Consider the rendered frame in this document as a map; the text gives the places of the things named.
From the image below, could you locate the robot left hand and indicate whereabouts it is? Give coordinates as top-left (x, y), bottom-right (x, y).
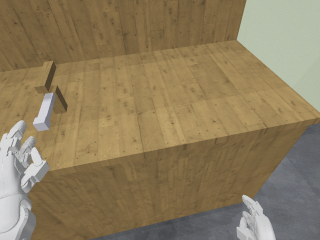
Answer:
top-left (0, 120), bottom-right (50, 199)

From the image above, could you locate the tap lever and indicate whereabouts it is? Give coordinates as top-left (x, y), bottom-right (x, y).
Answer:
top-left (33, 92), bottom-right (56, 132)

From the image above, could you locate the counter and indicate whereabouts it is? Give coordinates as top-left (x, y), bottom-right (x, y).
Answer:
top-left (0, 0), bottom-right (320, 240)

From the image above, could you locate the robot right hand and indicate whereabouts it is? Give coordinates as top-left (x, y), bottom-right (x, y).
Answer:
top-left (236, 195), bottom-right (276, 240)

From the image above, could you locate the robot left forearm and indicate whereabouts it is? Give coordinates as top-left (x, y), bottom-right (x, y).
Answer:
top-left (0, 194), bottom-right (36, 240)

